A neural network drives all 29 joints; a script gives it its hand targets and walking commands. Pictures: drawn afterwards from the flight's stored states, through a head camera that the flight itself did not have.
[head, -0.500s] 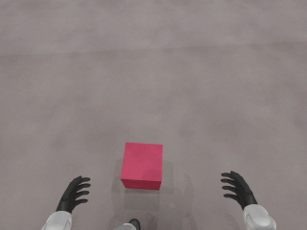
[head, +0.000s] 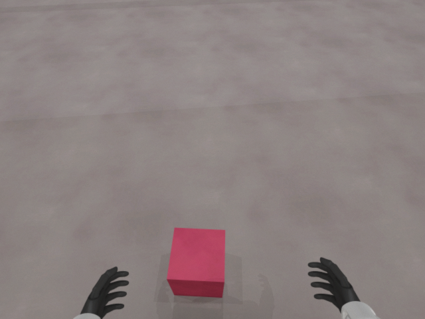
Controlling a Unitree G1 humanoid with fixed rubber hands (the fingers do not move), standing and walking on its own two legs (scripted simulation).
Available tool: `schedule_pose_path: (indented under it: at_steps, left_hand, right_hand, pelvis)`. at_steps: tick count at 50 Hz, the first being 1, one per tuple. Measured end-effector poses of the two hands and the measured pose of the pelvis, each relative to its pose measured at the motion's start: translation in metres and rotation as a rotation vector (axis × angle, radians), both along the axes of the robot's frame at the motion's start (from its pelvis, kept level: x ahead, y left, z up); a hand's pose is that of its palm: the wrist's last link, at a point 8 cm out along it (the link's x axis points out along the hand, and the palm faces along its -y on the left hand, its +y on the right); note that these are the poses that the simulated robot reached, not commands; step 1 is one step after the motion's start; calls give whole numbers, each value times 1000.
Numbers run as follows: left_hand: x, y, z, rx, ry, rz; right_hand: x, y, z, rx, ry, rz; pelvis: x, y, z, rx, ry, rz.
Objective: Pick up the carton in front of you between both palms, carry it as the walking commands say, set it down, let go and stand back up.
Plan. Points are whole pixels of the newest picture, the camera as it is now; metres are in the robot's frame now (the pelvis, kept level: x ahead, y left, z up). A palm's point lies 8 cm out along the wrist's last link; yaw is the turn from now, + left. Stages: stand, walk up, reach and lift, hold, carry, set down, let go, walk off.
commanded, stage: stand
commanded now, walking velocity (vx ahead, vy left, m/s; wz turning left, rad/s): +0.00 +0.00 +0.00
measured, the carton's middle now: (198, 263) +0.43 +0.07 -0.65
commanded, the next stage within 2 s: none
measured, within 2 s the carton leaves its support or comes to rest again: neither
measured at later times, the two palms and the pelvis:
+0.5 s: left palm (69, 315) +0.16 +0.29 -0.10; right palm (368, 307) +0.16 -0.28 -0.09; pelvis +0.03 +0.01 -0.01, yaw -1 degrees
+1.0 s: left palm out of the picture +0.11 +0.30 -0.10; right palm out of the picture +0.12 -0.29 -0.09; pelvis +0.01 +0.01 +0.00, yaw +0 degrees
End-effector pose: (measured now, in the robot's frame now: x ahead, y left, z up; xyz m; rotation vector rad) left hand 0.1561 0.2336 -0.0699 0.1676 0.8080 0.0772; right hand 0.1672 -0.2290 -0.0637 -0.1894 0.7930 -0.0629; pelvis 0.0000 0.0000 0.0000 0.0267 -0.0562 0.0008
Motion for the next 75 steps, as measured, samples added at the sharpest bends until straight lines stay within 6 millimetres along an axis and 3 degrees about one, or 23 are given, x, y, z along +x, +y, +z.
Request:
schedule_pose_path:
  at_steps: [9, 13, 22, 31, 60, 75]
  left_hand:
    - [-10, 43, -19, 144, 61, 27]
    - [-11, 54, -23, 166, 92, 33]
    - [-1, 58, -26, 184, 112, 22]
    - [-1, 59, -26, 194, 122, 18]
    - [-63, 74, -32, 206, 238, 43]
    - [-78, 82, -34, 212, 284, 53]
  right_hand:
    - [-10, -46, -15, -169, 83, -48]
    - [-10, -56, -18, -198, 111, -61]
    - [-5, -54, -24, -202, 131, -73]
    - [-13, -54, -28, -195, 155, -87]
    - [-63, -66, -30, -208, 248, -104]
    - [-82, -69, -33, -213, 300, -115]
  pelvis:
    - [10, 1, -8, -19, 61, -1]
    - [17, 2, -9, -18, 69, -4]
    - [26, 6, -9, -16, 73, -12]
    - [26, 6, -7, -16, 64, -13]
    - [-2, 8, 0, -26, 24, -5]
    - [-10, 10, 2, -28, 17, -2]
